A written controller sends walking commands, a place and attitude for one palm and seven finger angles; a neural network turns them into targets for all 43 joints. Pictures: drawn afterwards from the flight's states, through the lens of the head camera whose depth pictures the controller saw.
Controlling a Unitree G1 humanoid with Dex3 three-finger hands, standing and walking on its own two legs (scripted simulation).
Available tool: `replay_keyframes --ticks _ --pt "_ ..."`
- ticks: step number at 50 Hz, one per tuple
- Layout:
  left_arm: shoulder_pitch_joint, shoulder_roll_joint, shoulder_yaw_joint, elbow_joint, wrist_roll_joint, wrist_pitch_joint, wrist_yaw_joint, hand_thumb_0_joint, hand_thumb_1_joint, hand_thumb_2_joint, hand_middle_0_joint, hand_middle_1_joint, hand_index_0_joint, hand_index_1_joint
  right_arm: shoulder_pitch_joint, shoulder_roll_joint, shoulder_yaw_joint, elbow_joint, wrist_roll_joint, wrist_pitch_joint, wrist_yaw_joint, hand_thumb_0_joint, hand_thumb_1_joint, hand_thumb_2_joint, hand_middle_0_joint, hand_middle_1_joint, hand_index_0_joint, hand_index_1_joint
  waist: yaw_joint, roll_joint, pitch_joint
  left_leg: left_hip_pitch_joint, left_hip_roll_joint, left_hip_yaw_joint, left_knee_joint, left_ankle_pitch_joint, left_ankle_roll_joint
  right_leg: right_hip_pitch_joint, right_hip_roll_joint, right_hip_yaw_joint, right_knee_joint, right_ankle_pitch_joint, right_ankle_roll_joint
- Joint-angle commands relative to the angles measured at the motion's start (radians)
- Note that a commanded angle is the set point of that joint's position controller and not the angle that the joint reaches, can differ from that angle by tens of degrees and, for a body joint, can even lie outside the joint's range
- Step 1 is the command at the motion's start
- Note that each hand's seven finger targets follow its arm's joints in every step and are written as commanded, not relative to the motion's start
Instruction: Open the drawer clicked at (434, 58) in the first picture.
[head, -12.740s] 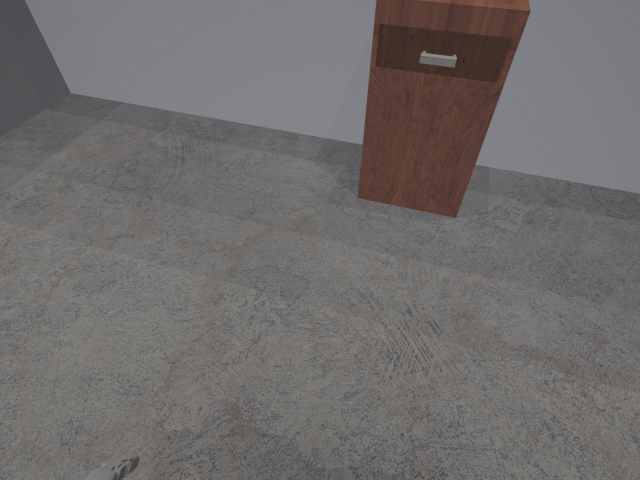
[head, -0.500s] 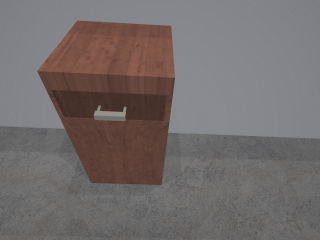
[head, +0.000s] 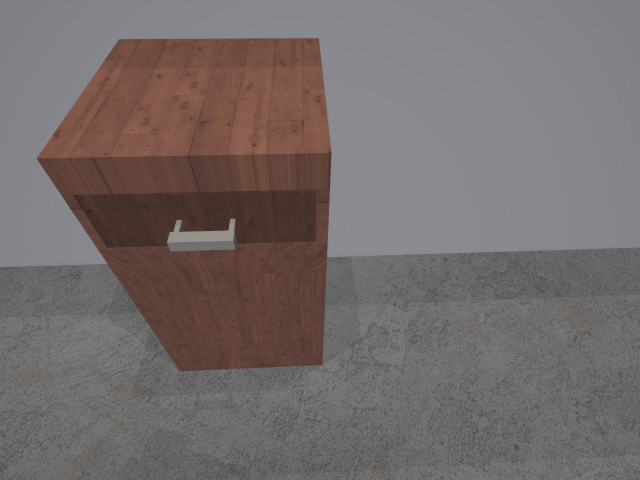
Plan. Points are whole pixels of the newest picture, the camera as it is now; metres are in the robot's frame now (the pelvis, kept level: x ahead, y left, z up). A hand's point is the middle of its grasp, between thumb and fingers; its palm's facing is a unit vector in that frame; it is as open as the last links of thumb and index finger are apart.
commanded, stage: come to a stop and stand still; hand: left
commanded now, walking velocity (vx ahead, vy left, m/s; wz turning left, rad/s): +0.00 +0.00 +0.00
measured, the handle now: (204, 232) +0.53 +0.25 -0.07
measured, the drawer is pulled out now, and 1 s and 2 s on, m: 0.00 0.00 0.00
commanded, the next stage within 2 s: look again from close up in 0.22 s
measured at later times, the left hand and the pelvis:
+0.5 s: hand out of the picture -0.02 +0.16 -0.18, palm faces +0.02 -0.98 -0.20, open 7.3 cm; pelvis -0.01 -0.01 -0.01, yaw +0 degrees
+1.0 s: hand out of the picture +0.05 +0.18 -0.13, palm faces -0.07 -0.91 -0.41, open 7.3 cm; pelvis -0.03 -0.02 -0.01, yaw -2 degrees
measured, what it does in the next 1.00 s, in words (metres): stands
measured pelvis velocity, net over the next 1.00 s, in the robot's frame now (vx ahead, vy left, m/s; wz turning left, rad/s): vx -0.03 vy -0.02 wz -0.03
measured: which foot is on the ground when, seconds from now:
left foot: down 0.00-1.00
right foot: down 0.00-1.00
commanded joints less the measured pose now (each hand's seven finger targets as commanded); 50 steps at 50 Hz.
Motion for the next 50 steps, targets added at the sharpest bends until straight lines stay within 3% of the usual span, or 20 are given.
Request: replay_keyframes --ticks 1,6,15,16,17,18,19,20,22,24,29,33,39,44,45,46,47,48,49,50 --pt "0.084 0.080 0.012 -0.014 -0.002 -0.013 0.000 0.000 0.900 0.900 -0.200 -0.300 -0.200 -0.300 0.082 -0.105 -0.024 -0.014 0.002 -0.015 -0.011 0.000 -0.900 -0.900 0.200 0.300 0.200 0.300 0.010 -0.009 -0.007 -0.055 0.102 -0.055 -0.053 0.361 0.015 0.052 -0.055 0.029 -0.027 0.268 -0.042" --pt "0.088 0.082 0.014 -0.014 -0.002 -0.016 0.002 0.000 0.900 0.900 -0.200 -0.300 -0.200 -0.300 0.080 -0.102 -0.024 -0.012 0.002 -0.014 -0.014 0.000 -0.900 -0.900 0.200 0.300 0.200 0.300 0.008 -0.006 -0.004 -0.037 0.102 -0.047 -0.044 0.397 0.012 0.051 -0.057 0.029 -0.024 0.307 -0.047" --pt "0.089 0.085 0.011 -0.013 0.001 -0.017 0.000 0.000 0.900 0.900 -0.200 -0.300 -0.200 -0.300 0.061 -0.105 -0.024 -0.018 0.001 -0.007 -0.010 0.000 -0.900 -0.900 0.200 0.300 0.200 0.300 0.006 -0.007 0.042 -0.059 0.099 -0.047 -0.062 0.270 0.010 0.022 -0.052 0.043 -0.057 0.234 -0.046" --pt "0.156 0.125 0.009 0.006 0.011 -0.046 0.040 0.000 0.900 0.900 -0.200 -0.300 -0.200 -0.300 -0.058 -0.155 -0.027 -0.100 0.009 -0.018 0.009 0.000 -0.900 -0.900 0.200 0.300 0.200 0.300 0.044 -0.046 0.069 -0.175 0.098 0.000 0.157 0.295 -0.019 0.004 -0.113 0.105 -0.011 0.633 -0.046" --pt "0.136 0.160 0.022 -0.036 0.009 -0.055 0.033 0.000 0.900 0.900 -0.200 -0.300 -0.200 -0.300 0.015 -0.098 -0.028 -0.126 0.002 -0.010 0.010 0.000 -0.900 -0.900 0.200 0.300 0.200 0.300 -0.014 -0.021 -0.025 -0.156 0.059 -0.028 0.102 0.061 -0.006 0.054 -0.143 0.123 0.026 0.603 -0.077" --pt "0.104 0.155 0.012 -0.042 0.003 -0.055 0.020 0.000 0.900 0.900 -0.200 -0.300 -0.200 -0.300 -0.003 -0.092 -0.023 -0.116 -0.002 -0.003 0.013 0.000 -0.900 -0.900 0.200 0.300 0.200 0.300 0.001 0.005 0.006 -0.149 0.054 -0.014 0.060 0.028 0.005 0.023 -0.118 0.104 0.028 0.481 -0.083" --pt "0.083 0.135 0.003 -0.049 0.004 -0.051 0.012 0.000 0.900 0.900 -0.200 -0.300 -0.200 -0.300 0.028 -0.104 -0.018 -0.117 -0.003 -0.006 0.016 0.000 -0.900 -0.900 0.200 0.300 0.200 0.300 -0.013 -0.008 -0.037 -0.136 0.065 -0.029 0.052 0.078 0.009 0.007 -0.084 0.074 0.025 0.258 -0.081" --pt "0.079 0.114 0.003 -0.060 0.004 -0.049 0.007 0.000 0.900 0.900 -0.200 -0.300 -0.200 -0.300 0.042 -0.113 -0.017 -0.121 -0.007 -0.011 0.016 0.000 -0.900 -0.900 0.200 0.300 0.200 0.300 -0.013 0.000 -0.052 -0.127 0.078 -0.045 0.055 0.150 0.016 -0.003 -0.062 0.064 0.034 0.193 -0.076" --pt "0.079 0.107 0.002 -0.066 0.002 -0.042 0.002 0.000 0.900 0.900 -0.200 -0.300 -0.200 -0.300 0.042 -0.132 -0.016 -0.123 -0.006 -0.020 0.011 0.000 -0.900 -0.900 0.200 0.300 0.200 0.300 -0.007 0.043 -0.083 -0.099 0.102 -0.051 0.055 0.291 0.024 0.014 -0.047 0.041 0.066 0.211 -0.073" --pt "0.078 0.105 0.001 -0.070 0.003 -0.033 -0.001 0.000 0.900 0.900 -0.200 -0.300 -0.200 -0.300 0.037 -0.145 -0.015 -0.130 -0.007 -0.018 0.009 0.000 -0.900 -0.900 0.200 0.300 0.200 0.300 -0.003 0.040 -0.053 -0.115 0.108 -0.053 0.051 0.289 0.028 -0.002 -0.038 0.035 0.066 0.157 -0.071" --pt "0.069 0.109 -0.003 -0.074 0.004 -0.019 -0.008 0.000 0.900 0.900 -0.200 -0.300 -0.200 -0.300 0.024 -0.148 -0.010 -0.130 -0.006 -0.008 0.009 0.000 -0.900 -0.900 0.200 0.300 0.200 0.300 0.002 -0.009 0.069 -0.177 0.098 -0.060 -0.009 0.133 0.030 -0.052 -0.035 0.046 0.031 0.068 -0.064" --pt "0.070 0.116 -0.003 -0.078 0.004 -0.015 -0.010 0.000 0.900 0.900 -0.200 -0.300 -0.200 -0.300 0.030 -0.147 -0.007 -0.120 -0.006 -0.007 0.011 0.000 -0.900 -0.900 0.200 0.300 0.200 0.300 0.004 -0.012 0.093 -0.183 0.090 -0.060 -0.033 0.079 0.029 -0.068 -0.032 0.058 0.011 0.021 -0.062" --pt "0.074 0.120 0.002 -0.084 0.003 -0.017 -0.013 0.000 0.900 0.900 -0.200 -0.300 -0.200 -0.300 0.039 -0.146 -0.005 -0.104 -0.008 -0.006 0.013 0.000 -0.900 -0.900 0.200 0.300 0.200 0.300 0.008 -0.024 0.057 -0.173 0.081 -0.054 -0.038 0.048 0.028 -0.053 -0.037 0.070 -0.011 -0.015 -0.063" --pt "0.075 0.114 0.002 -0.081 0.002 -0.019 -0.014 0.000 0.900 0.900 -0.200 -0.300 -0.200 -0.300 0.046 -0.139 -0.005 -0.086 -0.007 -0.009 0.012 0.000 -0.900 -0.900 0.200 0.300 0.200 0.300 0.011 0.002 0.042 -0.167 0.086 -0.051 -0.041 0.067 0.026 -0.041 -0.038 0.067 -0.007 0.022 -0.064" --pt "0.154 0.150 0.008 -0.040 0.007 -0.035 0.032 0.000 0.900 0.900 -0.200 -0.300 -0.200 -0.300 -0.065 -0.179 -0.021 -0.145 0.003 -0.014 0.016 0.000 -0.900 -0.900 0.200 0.300 0.200 0.300 0.048 -0.088 0.048 -0.219 0.105 -0.007 0.164 0.169 -0.010 -0.032 -0.103 0.117 0.024 0.479 -0.054" --pt "-0.664 0.460 -0.002 -1.533 0.188 -0.211 0.045 0.000 0.877 0.890 -0.202 -0.315 -0.202 -0.315 -0.089 -0.311 -0.017 -0.466 0.052 -0.162 -0.035 0.000 -0.900 -0.900 0.200 0.300 0.200 0.300 -0.040 0.224 -0.449 0.048 -0.012 0.003 0.018 0.330 0.040 0.067 0.020 0.151 0.116 0.376 -0.085" --pt "-0.156 0.390 0.039 -1.222 0.215 -0.114 0.123 0.000 0.853 0.880 -0.203 -0.330 -0.203 -0.330 -0.153 -0.226 -0.024 -0.421 0.035 -0.257 -0.074 0.000 -0.900 -0.900 0.200 0.300 0.200 0.300 0.053 0.325 -0.387 0.062 0.017 0.021 0.026 0.474 0.034 0.002 0.040 0.064 0.146 0.172 -0.105" --pt "-0.110 0.284 0.015 -1.177 0.156 -0.044 0.181 0.000 0.830 0.870 -0.205 -0.345 -0.205 -0.345 -0.140 -0.229 -0.045 -0.351 0.053 -0.285 -0.079 0.000 -0.900 -0.900 0.200 0.300 0.200 0.300 0.015 0.250 -0.287 -0.052 0.021 0.020 0.035 0.318 -0.001 -0.069 0.052 0.011 0.137 0.066 -0.088" --pt "0.159 0.075 -0.100 -1.015 0.192 0.048 0.187 0.000 0.807 0.860 -0.207 -0.360 -0.207 -0.360 -0.140 -0.177 -0.033 -0.360 0.064 -0.288 -0.077 0.000 -0.900 -0.900 0.200 0.300 0.200 0.300 0.016 0.143 -0.204 -0.137 0.026 0.015 0.022 0.228 0.003 -0.113 0.051 -0.013 0.128 0.029 -0.073" --pt "-0.018 0.096 -0.136 -1.206 0.238 0.035 0.190 0.000 0.783 0.850 -0.208 -0.375 -0.208 -0.375 -0.186 -0.207 -0.029 -0.450 0.063 -0.303 -0.071 0.000 -0.900 -0.900 0.200 0.300 0.200 0.300 -0.001 0.062 -0.067 -0.210 0.012 -0.021 0.021 0.125 0.006 -0.164 0.048 -0.001 0.112 -0.003 -0.067"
